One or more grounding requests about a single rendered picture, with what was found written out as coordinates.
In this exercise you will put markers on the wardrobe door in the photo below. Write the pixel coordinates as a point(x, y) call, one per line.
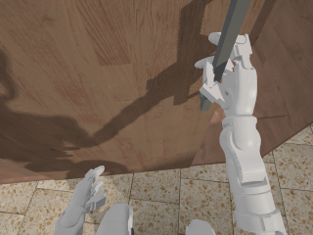
point(85, 83)
point(9, 170)

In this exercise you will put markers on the handle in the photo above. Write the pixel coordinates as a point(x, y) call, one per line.
point(230, 31)

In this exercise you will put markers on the left robot forearm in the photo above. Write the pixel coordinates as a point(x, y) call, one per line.
point(71, 221)

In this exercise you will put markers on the robot thigh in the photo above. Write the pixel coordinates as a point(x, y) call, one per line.
point(199, 227)
point(117, 220)

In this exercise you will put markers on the right robot hand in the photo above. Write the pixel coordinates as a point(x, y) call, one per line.
point(241, 84)

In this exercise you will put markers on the right robot forearm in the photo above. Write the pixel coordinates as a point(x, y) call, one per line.
point(255, 208)

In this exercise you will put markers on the left robot hand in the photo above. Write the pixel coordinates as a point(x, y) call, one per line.
point(84, 194)

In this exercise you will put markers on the right robot thigh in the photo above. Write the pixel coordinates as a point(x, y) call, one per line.
point(199, 227)

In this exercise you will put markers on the left robot thigh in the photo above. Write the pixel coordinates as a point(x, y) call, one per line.
point(117, 220)

